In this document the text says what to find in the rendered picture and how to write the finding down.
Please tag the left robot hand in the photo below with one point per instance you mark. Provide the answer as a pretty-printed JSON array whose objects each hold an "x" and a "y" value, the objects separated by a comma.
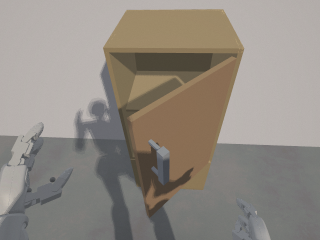
[{"x": 14, "y": 176}]

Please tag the cupboard door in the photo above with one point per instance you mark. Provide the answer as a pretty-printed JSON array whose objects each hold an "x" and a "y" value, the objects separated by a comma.
[{"x": 184, "y": 121}]

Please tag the handle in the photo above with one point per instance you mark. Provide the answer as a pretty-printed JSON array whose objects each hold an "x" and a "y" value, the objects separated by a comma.
[{"x": 163, "y": 163}]

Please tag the right robot hand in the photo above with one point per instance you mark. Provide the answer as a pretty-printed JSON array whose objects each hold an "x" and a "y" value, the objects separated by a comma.
[{"x": 255, "y": 227}]

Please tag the left robot forearm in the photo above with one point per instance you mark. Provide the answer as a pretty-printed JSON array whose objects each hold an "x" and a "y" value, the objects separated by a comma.
[{"x": 12, "y": 226}]

